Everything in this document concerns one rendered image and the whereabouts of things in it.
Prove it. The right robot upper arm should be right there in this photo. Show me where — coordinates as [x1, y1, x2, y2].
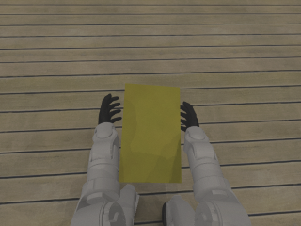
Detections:
[194, 199, 252, 226]

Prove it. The left robot shin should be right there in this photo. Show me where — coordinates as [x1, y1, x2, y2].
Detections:
[124, 184, 135, 191]

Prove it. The carton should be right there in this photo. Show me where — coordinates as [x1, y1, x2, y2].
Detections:
[119, 83, 182, 184]

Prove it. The left robot forearm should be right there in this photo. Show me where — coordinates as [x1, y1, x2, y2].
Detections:
[70, 122, 120, 226]

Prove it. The left robot hand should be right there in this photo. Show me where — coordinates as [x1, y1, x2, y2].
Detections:
[98, 93, 122, 124]

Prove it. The right robot forearm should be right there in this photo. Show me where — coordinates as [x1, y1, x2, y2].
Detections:
[183, 126, 252, 225]

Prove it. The robot left thigh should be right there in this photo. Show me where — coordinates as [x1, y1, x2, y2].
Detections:
[116, 187, 140, 226]

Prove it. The left robot upper arm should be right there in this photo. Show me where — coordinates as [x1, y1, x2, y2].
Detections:
[71, 200, 127, 226]

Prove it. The right robot hand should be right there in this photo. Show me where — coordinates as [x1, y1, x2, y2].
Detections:
[180, 102, 199, 132]

